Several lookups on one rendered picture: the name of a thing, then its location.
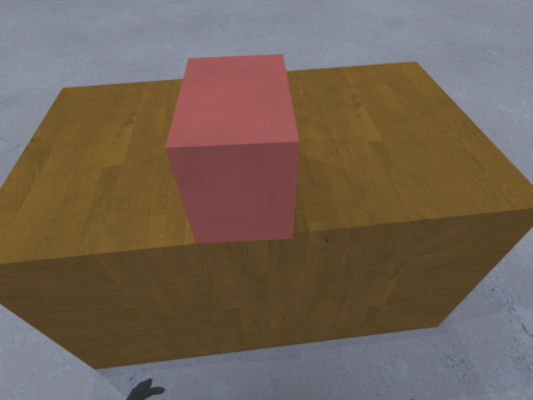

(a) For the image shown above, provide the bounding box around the carton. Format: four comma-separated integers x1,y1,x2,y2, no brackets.
165,54,299,243

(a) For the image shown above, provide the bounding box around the pedestal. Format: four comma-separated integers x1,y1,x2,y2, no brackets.
0,62,533,370

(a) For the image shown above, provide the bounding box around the left robot hand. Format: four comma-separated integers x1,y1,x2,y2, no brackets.
127,378,165,400

